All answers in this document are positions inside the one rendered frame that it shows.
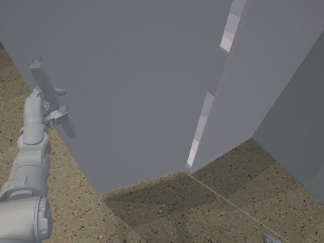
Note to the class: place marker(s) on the left robot upper arm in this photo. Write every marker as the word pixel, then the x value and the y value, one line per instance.
pixel 26 220

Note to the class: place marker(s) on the left robot forearm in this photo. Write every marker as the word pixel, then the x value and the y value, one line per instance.
pixel 30 170

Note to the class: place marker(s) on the left robot hand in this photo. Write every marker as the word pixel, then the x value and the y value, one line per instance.
pixel 35 109

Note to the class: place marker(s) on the handle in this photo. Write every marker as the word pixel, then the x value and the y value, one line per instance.
pixel 49 92

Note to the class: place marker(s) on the fridge door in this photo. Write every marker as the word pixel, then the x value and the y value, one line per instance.
pixel 136 75

